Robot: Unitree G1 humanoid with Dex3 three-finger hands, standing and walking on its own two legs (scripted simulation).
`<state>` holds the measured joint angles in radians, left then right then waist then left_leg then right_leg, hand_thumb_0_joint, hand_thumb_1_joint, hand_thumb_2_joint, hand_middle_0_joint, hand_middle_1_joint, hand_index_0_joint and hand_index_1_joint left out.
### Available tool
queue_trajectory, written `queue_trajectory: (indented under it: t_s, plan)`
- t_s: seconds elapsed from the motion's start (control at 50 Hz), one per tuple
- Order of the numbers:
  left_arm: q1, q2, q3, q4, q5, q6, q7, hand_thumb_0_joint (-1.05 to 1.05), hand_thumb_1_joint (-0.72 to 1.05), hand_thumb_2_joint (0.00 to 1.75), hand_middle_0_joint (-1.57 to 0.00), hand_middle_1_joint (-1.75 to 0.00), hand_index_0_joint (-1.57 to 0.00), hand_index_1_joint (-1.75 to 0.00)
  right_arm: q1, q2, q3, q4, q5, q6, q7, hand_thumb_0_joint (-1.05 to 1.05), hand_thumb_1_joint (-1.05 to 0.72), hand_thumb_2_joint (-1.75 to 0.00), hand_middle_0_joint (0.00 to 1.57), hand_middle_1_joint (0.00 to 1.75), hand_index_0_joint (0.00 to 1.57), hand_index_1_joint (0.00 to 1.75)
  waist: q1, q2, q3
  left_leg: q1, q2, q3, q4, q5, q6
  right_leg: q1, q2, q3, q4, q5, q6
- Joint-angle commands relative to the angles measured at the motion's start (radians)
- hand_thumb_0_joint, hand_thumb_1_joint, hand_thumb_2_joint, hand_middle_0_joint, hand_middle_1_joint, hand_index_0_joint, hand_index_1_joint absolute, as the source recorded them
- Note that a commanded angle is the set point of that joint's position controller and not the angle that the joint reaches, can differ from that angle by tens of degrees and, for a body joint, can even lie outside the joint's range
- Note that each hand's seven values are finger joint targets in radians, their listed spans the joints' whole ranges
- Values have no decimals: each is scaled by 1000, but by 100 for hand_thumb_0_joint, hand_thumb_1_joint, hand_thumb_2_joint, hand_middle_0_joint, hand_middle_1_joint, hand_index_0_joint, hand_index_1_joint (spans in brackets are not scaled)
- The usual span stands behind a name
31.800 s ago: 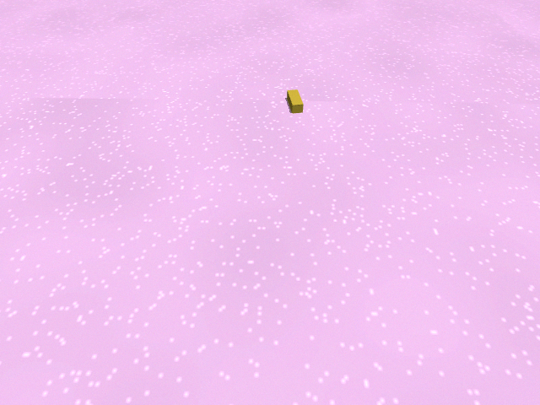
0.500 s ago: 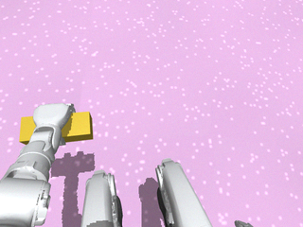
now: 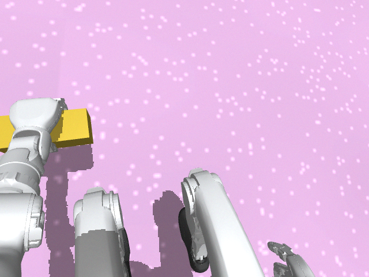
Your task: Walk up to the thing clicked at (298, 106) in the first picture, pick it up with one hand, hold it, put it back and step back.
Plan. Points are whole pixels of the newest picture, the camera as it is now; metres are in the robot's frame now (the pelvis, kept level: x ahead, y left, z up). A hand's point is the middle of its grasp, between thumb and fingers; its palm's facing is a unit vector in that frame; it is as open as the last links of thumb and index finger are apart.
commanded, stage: crouch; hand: left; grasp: from above
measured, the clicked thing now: (47, 131) +0.47 +0.24 -0.21
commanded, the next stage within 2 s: lower in 0.58 s
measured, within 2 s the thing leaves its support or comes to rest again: rests again in 1.74 s
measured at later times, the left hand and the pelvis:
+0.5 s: hand (55, 131) +0.47 +0.23 -0.24, palm faces -0.47 -0.02 -0.88, open 10.1 cm; pelvis -0.01 +0.00 -0.06, yaw -2 degrees
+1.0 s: hand (60, 133) +0.48 +0.23 -0.29, palm faces -0.48 -0.02 -0.88, open 10.1 cm; pelvis -0.01 +0.00 -0.09, yaw -4 degrees
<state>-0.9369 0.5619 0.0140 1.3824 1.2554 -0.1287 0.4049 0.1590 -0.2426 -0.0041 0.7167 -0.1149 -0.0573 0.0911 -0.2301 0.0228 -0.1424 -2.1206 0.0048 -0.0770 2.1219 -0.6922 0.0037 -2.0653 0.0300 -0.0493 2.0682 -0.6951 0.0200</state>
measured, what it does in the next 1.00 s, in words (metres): lowers itself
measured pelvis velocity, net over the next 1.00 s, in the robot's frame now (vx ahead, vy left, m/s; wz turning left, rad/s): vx -0.01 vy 0.00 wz -0.07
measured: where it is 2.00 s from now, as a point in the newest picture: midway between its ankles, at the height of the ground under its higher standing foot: (159, 260)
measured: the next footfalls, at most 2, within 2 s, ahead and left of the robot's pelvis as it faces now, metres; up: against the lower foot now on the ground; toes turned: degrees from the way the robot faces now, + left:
none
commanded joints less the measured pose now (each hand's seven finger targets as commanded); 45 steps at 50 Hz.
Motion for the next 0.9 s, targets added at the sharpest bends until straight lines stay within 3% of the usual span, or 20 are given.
queue_trajectory:
  t_s: [0.0, 0.2, 0.34, 0.48, 0.52, 0.56, 0.58, 0.66, 0.74, 0.78, 0.82, 0.86, 0.88]
  plan:
    - [-414, 252, 30, -159, -3, -12, 47, 0, 71, 89, -108, -70, -108, -70, 240, -220, -71, -10, -3, 0, -2, 0, -91, -90, 20, 30, 20, 30, -20, 267, -733, 581, -11, 35, -172, 292, 21, 301, 12, -46, -190, 307, -60]
    - [-456, 327, 58, -120, 1, -37, 46, 0, 68, 88, -104, -70, -105, -70, 259, -244, -48, -5, -12, 3, 15, 0, -91, -90, 20, 30, 20, 30, -45, 263, -692, 481, -10, 33, -100, 234, 23, 260, 15, -62, -126, 278, -56]
    - [-460, 380, 75, -86, 16, -55, 57, 0, 69, 87, -105, -70, -105, -70, 264, -258, -25, 4, -24, 2, 19, 0, -91, -90, 20, 30, 20, 30, -43, 270, -692, 427, -9, 36, -59, 218, 24, 260, 23, -75, -86, 271, -54]
    - [-469, 387, 66, -37, 25, -51, 68, 0, 70, 87, -106, -71, -106, -71, 256, -262, -2, 9, -31, -2, 20, 0, -91, -90, 20, 30, 20, 30, -64, 293, -629, 382, -7, 32, -26, 186, 23, 214, 28, -91, -58, 247, -55]
    - [-480, 413, 75, -47, 22, -48, 70, 0, 68, 86, -103, -72, -104, -71, 259, -272, 3, 11, -30, -2, 21, 0, -91, -90, 20, 30, 20, 30, -63, 283, -641, 370, -7, 31, -17, 194, 25, 222, 28, -93, -47, 257, -52]
    - [-480, 398, 61, -47, 15, -46, 65, 0, 68, 85, -103, -73, -104, -72, 248, -269, 6, 13, -30, -3, 22, 0, -91, -90, 20, 30, 20, 30, -60, 296, -645, 369, -4, 32, -5, 205, 26, 223, 33, -93, -40, 272, -53]
    - [-510, 425, 70, -68, 16, -47, 66, 0, 69, 86, -104, -72, -104, -71, 247, -272, 5, 12, -30, -1, 20, 0, -91, -90, 20, 30, 20, 30, -61, 301, -664, 367, -4, 32, -1, 202, 26, 229, 36, -93, -39, 270, -53]
    - [-476, 409, 62, -48, 15, -39, 63, 0, 70, 85, -105, -73, -106, -72, 251, -270, 14, 14, -31, 0, 22, 0, -91, -90, 20, 30, 20, 30, -64, 293, -624, 344, -3, 33, 12, 204, 27, 226, 36, -97, -33, 278, -50]
    - [-502, 402, 44, -44, 15, -40, 56, 0, 66, 86, -104, -69, -104, -69, 248, -279, 21, 14, -32, 3, 24, 0, -91, -90, 20, 30, 20, 30, -88, 289, -616, 326, -1, 25, 33, 205, 28, 217, 40, -107, -20, 282, -48]
    - [-462, 390, 45, 4, 11, -39, 59, 0, 66, 84, -104, -68, -104, -68, 243, -281, 28, 10, -31, 1, 26, 0, -91, -90, 20, 30, 20, 30, -82, 295, -586, 331, -2, 11, 26, 209, 20, 178, 35, -121, 8, 273, -54]
    - [-511, 403, 43, -23, 21, -49, 57, 0, 69, 87, -106, -70, -105, -70, 246, -289, 32, 9, -35, -4, 28, 0, -91, -90, 20, 30, 20, 30, -105, 318, -581, 347, 0, 5, 40, 216, 19, 161, 37, -127, 18, 282, -55]
    - [-469, 409, 44, 17, 29, -49, 62, 0, 68, 85, -106, -69, -106, -69, 245, -290, 41, 7, -37, -5, 31, 0, -91, -90, 20, 30, 20, 30, -94, 320, -584, 342, -2, 6, 49, 239, 17, 183, 39, -127, 31, 304, -53]
    - [-521, 444, 66, -44, 20, -57, 74, 0, 70, 85, -106, -70, -106, -70, 241, -296, 40, 6, -36, -6, 30, 0, -91, -90, 20, 30, 20, 30, -85, 355, -607, 358, -2, 5, 44, 246, 13, 172, 36, -128, 41, 306, -56]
